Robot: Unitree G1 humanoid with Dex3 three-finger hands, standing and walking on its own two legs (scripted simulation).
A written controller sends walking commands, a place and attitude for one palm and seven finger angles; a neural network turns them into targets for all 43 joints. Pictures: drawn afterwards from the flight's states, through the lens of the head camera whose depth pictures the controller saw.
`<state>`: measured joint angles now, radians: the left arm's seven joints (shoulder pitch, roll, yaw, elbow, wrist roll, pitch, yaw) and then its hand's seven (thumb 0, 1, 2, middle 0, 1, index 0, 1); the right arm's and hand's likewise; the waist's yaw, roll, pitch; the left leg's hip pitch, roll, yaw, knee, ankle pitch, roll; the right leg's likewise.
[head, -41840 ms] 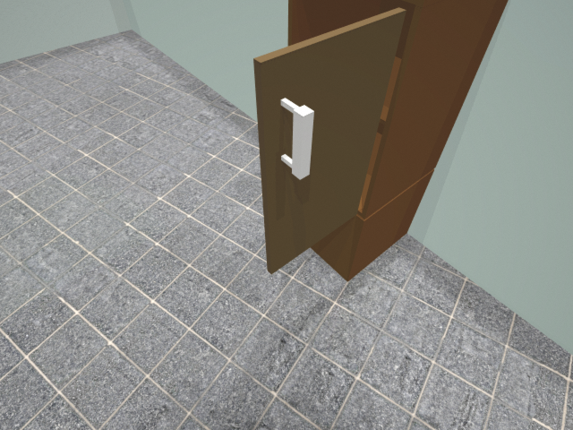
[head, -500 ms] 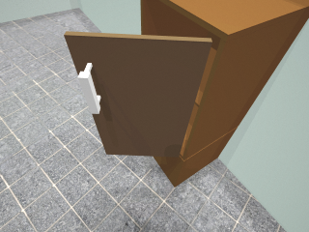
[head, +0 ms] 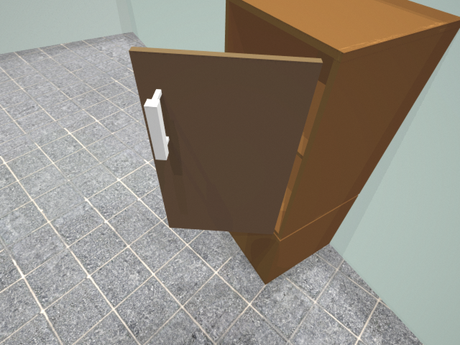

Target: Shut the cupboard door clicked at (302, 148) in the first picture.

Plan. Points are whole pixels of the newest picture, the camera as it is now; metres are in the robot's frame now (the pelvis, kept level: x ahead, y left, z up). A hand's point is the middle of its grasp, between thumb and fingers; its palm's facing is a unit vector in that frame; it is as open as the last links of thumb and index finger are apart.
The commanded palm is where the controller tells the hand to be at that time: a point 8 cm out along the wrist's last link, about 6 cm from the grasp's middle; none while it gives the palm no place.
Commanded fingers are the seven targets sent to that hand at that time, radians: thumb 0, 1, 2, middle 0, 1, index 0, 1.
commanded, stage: come to a stop and stand still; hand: left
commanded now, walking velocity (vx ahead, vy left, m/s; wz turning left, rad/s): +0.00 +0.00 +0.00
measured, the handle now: (159, 125) +0.50 +0.18 +0.11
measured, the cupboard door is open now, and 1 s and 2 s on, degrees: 55 55 55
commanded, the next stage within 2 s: look again from close up in 0.30 s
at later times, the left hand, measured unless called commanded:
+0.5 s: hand out of the picture -0.04 +0.17 -0.17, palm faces +0.01 -0.98 -0.17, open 7.4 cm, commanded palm none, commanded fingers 0.00 0.90 0.90 -0.20 -0.30 -0.20 -0.30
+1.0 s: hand out of the picture +0.02 +0.17 -0.17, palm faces -0.01 -0.98 -0.17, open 7.4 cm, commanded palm +0.11 +0.21 -0.06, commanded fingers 0.00 0.90 0.90 -0.20 -0.30 -0.20 -0.30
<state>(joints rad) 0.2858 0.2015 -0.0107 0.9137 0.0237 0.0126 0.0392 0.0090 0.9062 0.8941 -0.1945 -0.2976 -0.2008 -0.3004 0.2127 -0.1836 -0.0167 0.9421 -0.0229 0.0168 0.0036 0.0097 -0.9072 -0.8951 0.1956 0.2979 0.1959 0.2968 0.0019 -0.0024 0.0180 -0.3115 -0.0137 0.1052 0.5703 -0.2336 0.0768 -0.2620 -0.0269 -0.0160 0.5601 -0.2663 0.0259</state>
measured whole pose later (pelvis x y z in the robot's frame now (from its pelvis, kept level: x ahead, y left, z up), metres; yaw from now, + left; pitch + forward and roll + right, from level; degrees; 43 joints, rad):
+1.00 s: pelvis +0.02 +0.00 +0.01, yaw -1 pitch -1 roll +0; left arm 0.29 0.14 -0.01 1.08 0.02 -0.01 0.04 0.01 0.91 0.89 -0.19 -0.30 -0.20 -0.30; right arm 0.23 -0.15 -0.01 1.13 -0.01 -0.01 -0.01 0.01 -0.92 -0.90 0.20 0.30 0.20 0.30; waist 0.00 -0.02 0.05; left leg -0.23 -0.03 0.12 0.42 -0.19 0.08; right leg -0.20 -0.04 0.00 0.44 -0.23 0.04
